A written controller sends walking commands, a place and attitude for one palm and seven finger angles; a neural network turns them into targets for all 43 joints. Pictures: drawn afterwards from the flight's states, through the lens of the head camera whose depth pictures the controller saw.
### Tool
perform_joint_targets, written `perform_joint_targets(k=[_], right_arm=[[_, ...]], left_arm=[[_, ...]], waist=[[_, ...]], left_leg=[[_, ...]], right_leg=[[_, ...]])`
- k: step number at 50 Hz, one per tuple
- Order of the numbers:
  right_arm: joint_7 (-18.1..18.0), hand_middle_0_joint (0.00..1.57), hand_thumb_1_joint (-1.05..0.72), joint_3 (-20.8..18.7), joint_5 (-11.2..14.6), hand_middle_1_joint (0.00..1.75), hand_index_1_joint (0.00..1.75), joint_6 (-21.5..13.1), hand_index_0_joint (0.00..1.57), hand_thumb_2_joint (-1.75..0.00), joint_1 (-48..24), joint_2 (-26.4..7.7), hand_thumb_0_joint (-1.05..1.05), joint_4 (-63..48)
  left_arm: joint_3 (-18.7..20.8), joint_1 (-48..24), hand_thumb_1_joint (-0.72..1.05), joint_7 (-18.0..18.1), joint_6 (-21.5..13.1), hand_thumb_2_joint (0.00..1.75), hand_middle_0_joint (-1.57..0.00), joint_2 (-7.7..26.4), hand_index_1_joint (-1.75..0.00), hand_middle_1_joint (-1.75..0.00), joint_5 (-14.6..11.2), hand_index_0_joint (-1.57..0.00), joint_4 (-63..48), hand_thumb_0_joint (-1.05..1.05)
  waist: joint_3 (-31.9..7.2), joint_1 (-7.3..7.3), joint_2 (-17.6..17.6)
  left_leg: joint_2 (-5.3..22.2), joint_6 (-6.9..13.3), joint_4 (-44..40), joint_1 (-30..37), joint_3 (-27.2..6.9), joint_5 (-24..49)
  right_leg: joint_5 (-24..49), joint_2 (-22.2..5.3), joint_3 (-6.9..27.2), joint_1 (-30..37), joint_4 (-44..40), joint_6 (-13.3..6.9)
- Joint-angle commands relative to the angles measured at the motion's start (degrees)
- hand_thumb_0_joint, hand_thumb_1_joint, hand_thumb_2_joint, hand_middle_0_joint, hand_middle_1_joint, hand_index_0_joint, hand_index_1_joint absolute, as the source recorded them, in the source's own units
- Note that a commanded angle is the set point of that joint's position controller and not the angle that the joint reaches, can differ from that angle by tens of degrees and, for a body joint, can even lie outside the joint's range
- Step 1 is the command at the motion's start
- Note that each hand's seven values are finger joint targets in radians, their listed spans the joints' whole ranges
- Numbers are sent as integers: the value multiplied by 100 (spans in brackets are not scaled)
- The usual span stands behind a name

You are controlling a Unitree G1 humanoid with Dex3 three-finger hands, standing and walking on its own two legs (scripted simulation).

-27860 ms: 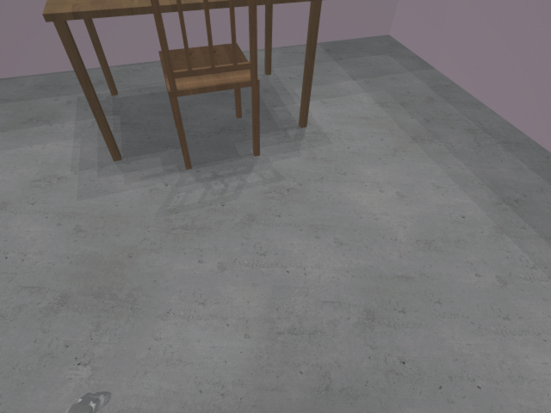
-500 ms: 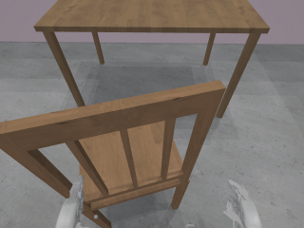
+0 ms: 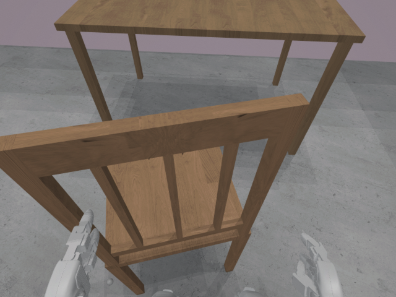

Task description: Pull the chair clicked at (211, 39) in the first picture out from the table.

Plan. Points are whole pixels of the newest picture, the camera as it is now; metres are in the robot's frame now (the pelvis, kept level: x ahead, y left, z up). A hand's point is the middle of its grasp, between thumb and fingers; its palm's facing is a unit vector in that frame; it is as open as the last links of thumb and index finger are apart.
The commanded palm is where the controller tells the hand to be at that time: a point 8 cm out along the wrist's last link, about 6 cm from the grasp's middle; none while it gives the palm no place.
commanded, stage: draw the hand back to the body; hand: left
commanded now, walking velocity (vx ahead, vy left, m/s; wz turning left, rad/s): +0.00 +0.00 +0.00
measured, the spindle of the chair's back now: (174, 203) +0.30 +0.07 +0.03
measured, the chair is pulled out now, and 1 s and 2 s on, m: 0.57 0.57 0.59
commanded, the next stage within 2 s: step back with the hand held close in 1.38 s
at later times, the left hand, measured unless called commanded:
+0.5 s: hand (79, 259) +0.16 +0.19 +0.11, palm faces +0.08 -0.93 -0.35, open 16.1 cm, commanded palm +0.13 +0.26 +0.16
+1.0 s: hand (33, 219) +0.20 +0.25 +0.16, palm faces +0.34 -0.83 -0.44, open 9.4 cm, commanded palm +0.18 +0.29 +0.25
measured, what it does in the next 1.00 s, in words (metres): rises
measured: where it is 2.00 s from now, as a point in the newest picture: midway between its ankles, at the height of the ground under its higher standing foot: outside the picture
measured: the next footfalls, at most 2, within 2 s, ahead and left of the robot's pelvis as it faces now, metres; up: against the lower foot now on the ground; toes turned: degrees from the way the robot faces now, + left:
none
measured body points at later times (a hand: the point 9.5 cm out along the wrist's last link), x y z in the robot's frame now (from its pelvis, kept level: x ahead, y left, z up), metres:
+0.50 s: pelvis +0.01 +0.00 +0.04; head +0.00 -0.02 +0.49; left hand +0.16 +0.24 +0.13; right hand +0.19 -0.22 -0.03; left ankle -0.01 +0.14 -0.66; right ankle +0.03 -0.14 -0.66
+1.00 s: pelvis +0.04 -0.01 +0.07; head +0.03 -0.02 +0.52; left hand +0.18 +0.29 +0.18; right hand +0.23 -0.22 +0.00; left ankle -0.01 +0.14 -0.66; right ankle +0.03 -0.14 -0.66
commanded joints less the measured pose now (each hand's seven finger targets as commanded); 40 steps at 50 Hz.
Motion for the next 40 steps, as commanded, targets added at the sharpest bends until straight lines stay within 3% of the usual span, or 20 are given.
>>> perform_joint_targets(k=[1, 3, 5, 7, 9, 10, 15, 16, 17, 18, 19, 21, 22, 24, 27, 28, 34, 35, 38, 40], right_arm=[[92, 20, -90, -313, 86, 30, 30, -397, 20, -90, -586, -542, 0, -757], [119, 20, -90, -316, 100, 30, 30, -435, 20, -90, -680, -579, 0, -773], [93, 20, -90, -313, 166, 30, 30, -399, 20, -90, -728, -580, 0, -859], [58, 20, -90, -290, 223, 30, 30, -387, 20, -90, -813, -575, 0, -969], [-17, 20, -90, -236, 276, 30, 30, -366, 20, -90, -816, -582, 0, -1002], [-60, 20, -90, -204, 285, 30, 30, -367, 20, -90, -808, -582, 0, -1011], [-190, 20, -90, -110, 279, 30, 30, -531, 20, -90, -699, -573, 0, -909], [-313, 20, -90, -99, 99, 30, 30, -265, 20, -90, -654, -517, 0, -932], [-344, 20, -90, -42, 81, 30, 30, -183, 20, -90, -651, -422, 0, -1010], [-355, 20, -90, -4, 70, 30, 30, -155, 20, -90, -606, -428, 0, -1066], [-367, 20, -90, 33, 54, 30, 30, -95, 20, -90, -634, -389, 0, -999], [-378, 20, -90, 85, 34, 30, 30, -11, 20, -90, -698, -377, 0, -917], [-399, 20, -90, 84, 31, 30, 30, 27, 20, -90, -730, -406, 0, -882], [-415, 20, -90, 105, 5, 30, 30, 43, 20, -90, -745, -429, 0, -847], [-401, 20, -90, 127, -6, 30, 30, -16, 20, -90, -802, -467, 0, -738], [-397, 20, -90, 138, -23, 30, 30, -44, 20, -90, -773, -451, 0, -702], [-329, 20, -90, 103, -85, 30, 30, -165, 20, -90, -847, -528, 0, -443], [-309, 20, -90, 97, -90, 30, 30, -169, 20, -90, -866, -522, 0, -405], [-268, 20, -90, 95, -120, 30, 30, -235, 20, -90, -915, -571, 0, -336], [-242, 20, -90, 110, -145, 30, 30, -345, 20, -90, -943, -599, 0, -298]], left_arm=[[467, 179, -55, -418, -1314, 20, 0, 411, 0, 0, -212, 0, -1019, 0], [747, -130, -55, -623, -1633, 20, 0, 716, 0, 0, -369, 0, -1242, 0], [1108, 53, -55, -736, -1631, 20, 0, 943, 0, 0, -490, 0, -1228, 0], [1278, 103, -55, -752, -1368, 20, 0, 1029, 0, 0, -566, 0, -1365, 0], [1309, -23, -55, -766, -1056, 20, 0, 959, 0, 0, -705, 0, -1426, 0], [1339, -45, -55, -767, -886, 20, 0, 940, 0, 0, -758, 0, -1362, 0], [1663, -493, -37, -606, -652, 29, -2, 1183, -4, -4, -874, -2, -1758, 0], [2053, -150, -33, 292, -66, 31, -3, 2273, -5, -5, 213, -3, -1649, 0], [1924, -69, -30, 688, 229, 32, -4, 1901, -5, -5, 351, -4, -1909, 0], [1738, -187, -26, 849, 368, 34, -4, 1705, -6, -6, 397, -4, -2117, 0], [1689, -146, -22, 986, 501, 36, -4, 1597, -7, -7, 458, -4, -2009, 0], [1763, -170, -15, 1185, 636, 39, -5, 1696, -8, -8, 546, -5, -2069, 0], [1912, -243, -12, 1269, 684, 41, -6, 1879, -9, -9, 566, -6, -2104, 0], [1961, -390, -4, 1359, 701, 44, -7, 1898, -10, -10, 596, -7, -2103, 0], [2039, -705, 7, 1437, 711, 50, -8, 1979, -13, -13, 653, -8, -2157, 0], [2041, -694, 10, 1450, 708, 51, -9, 1936, -14, -14, 662, -9, -2097, 0], [2271, -1056, 32, 1445, 607, 62, -12, 1997, -18, -18, 691, -12, -1991, 0], [2284, -1118, 36, 1442, 576, 64, -13, 1966, -19, -19, 691, -13, -1940, 0], [2366, -1423, 47, 1408, 516, 69, -14, 2040, -21, -21, 693, -14, -2056, 0], [2521, -1772, 54, 1438, 442, 73, -15, 2257, -22, -22, 716, -15, -2456, 0]], waist=[[-337, -111, -128], [-506, -88, -158], [-584, 19, -57], [-695, 99, 249], [-573, 27, 160], [-459, 9, -46], [-230, 39, 89], [-509, 393, 272], [-215, 260, 351], [-104, 188, 274], [113, 193, 488], [282, 218, 598], [250, 240, 397], [331, 224, 247], [471, 218, 616], [476, 202, 439], [551, 219, 324], [564, 223, 144], [483, 232, 211], [308, 267, 609]], left_leg=[[-184, 165, -864, -195, 357, 1406], [-182, 174, -769, -333, 357, 1244], [-180, 174, -936, -214, 376, 1069], [-186, 191, -1104, 6, 373, 1037], [-169, 198, -1258, 146, 360, 898], [-157, 205, -1324, 143, 332, 852], [-117, 205, -1602, 498, 283, 1048], [38, 127, -1939, 848, 328, 1069], [-27, 113, -2035, 920, 371, 1058], [-17, 91, -2106, 987, 344, 1061], [5, 99, -2182, 1086, 382, 1118], [42, 112, -2292, 1382, 389, 1339], [48, 120, -2361, 1481, 374, 1473], [64, 122, -2526, 1757, 378, 1641], [47, 107, -2780, 2095, 376, 1828], [33, 116, -2877, 2193, 378, 1908], [37, 137, -3285, 2747, 401, 2408], [54, 147, -3353, 2812, 391, 2474], [29, 158, -3499, 3046, 421, 2677], [21, 157, -3616, 3246, 422, 2879]], right_leg=[[625, 217, -132, 682, -775, -203], [354, 195, 22, 776, -782, -213], [27, 185, 78, 991, -958, -228], [-45, 173, 84, 1216, -1079, -232], [-201, 160, 51, 1276, -1267, -195], [-290, 165, 31, 1308, -1354, -179], [-84, 198, -46, 1507, -1591, -172], [45, 38, 313, 2024, -1802, -310], [126, 32, 221, 2071, -1940, -291], [155, 22, 168, 2105, -1971, -283], [275, 26, 145, 2168, -2013, -304], [576, 35, 106, 2346, -2134, -322], [699, 53, 129, 2536, -2259, -331], [956, 59, 138, 2703, -2378, -311], [1216, 55, 178, 2938, -2595, -332], [1315, 57, 139, 3027, -2632, -301], [1932, 54, 167, 3436, -2944, -272], [1986, 48, 145, 3504, -2991, -251], [2208, 44, 174, 3696, -3134, -240], [2368, 21, 173, 3868, -3169, -257]])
